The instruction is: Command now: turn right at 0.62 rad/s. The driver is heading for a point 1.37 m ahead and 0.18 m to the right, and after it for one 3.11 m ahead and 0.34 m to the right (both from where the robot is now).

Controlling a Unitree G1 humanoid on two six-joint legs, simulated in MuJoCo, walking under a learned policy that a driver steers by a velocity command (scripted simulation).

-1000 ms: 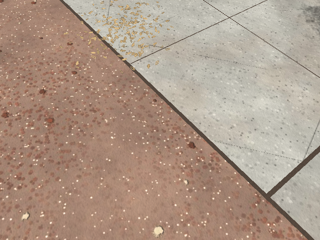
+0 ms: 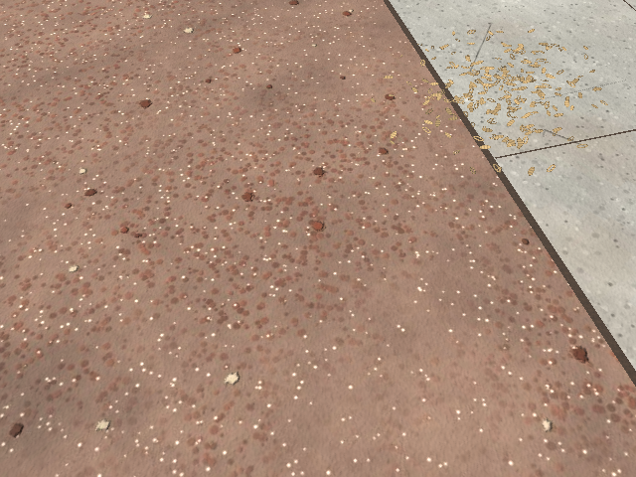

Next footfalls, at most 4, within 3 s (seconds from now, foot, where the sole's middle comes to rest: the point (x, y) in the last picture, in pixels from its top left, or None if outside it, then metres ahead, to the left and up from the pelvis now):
0.06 right None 0.01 -0.09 -0.77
0.56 left None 0.18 0.05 -0.77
1.00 right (440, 442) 0.56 -0.19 -0.77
1.36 left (324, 377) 0.71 0.06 -0.77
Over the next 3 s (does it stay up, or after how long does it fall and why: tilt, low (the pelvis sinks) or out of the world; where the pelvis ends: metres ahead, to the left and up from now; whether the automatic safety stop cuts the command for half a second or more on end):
stays up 1.43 -0.40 0.01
